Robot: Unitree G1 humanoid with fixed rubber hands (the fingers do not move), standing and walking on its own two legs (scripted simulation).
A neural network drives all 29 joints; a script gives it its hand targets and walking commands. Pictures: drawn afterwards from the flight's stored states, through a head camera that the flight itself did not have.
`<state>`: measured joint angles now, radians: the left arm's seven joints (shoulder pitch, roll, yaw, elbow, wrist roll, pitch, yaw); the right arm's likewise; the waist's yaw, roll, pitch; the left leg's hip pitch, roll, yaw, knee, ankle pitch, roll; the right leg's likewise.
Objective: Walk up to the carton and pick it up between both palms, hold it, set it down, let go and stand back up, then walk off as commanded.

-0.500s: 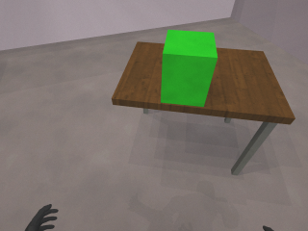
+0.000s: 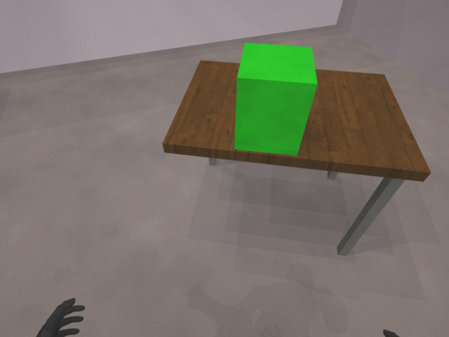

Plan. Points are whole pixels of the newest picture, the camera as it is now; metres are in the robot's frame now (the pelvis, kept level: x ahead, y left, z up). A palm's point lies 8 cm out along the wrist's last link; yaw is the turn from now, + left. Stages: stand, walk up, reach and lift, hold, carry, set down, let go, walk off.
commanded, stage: stand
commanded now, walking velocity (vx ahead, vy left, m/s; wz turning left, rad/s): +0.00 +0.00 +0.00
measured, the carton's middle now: (271, 100) +0.78 -0.08 +0.00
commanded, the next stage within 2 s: none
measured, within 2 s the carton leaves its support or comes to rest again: neither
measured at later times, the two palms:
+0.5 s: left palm out of the picture +0.11 +0.32 -0.07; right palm out of the picture +0.11 -0.31 -0.10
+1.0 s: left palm out of the picture +0.11 +0.32 -0.07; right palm out of the picture +0.11 -0.31 -0.10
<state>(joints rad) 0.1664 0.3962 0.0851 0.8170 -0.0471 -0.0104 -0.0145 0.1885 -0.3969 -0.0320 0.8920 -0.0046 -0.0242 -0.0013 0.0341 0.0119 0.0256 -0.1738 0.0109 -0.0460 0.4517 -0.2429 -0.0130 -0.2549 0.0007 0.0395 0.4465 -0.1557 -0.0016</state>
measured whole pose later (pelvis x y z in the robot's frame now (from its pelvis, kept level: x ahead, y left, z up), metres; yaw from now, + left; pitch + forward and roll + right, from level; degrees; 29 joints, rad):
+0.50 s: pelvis +0.00 +0.00 +0.00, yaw +0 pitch -2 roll +0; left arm 0.17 0.40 0.09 0.82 -0.05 -0.01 -0.01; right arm 0.19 -0.40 -0.03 0.89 0.00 -0.03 0.00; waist 0.03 0.01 0.03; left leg -0.17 0.01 -0.05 0.45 -0.24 -0.01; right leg -0.25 0.00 0.04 0.44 -0.16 0.00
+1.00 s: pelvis +0.00 +0.00 +0.00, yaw +0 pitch -2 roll +0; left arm 0.17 0.40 0.09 0.82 -0.05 -0.01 -0.01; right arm 0.19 -0.40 -0.03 0.90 0.00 -0.02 0.00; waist 0.03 0.01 0.03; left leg -0.17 0.01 -0.05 0.45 -0.25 -0.01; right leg -0.25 0.00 0.04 0.44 -0.16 0.00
